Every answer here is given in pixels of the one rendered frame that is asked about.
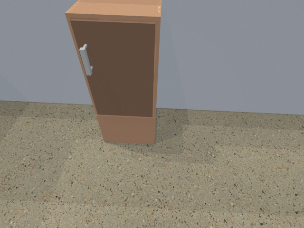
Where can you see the cupboard door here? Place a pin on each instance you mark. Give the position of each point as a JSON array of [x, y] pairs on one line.
[[122, 56]]

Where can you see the handle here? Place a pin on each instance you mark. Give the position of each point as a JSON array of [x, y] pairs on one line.
[[84, 56]]

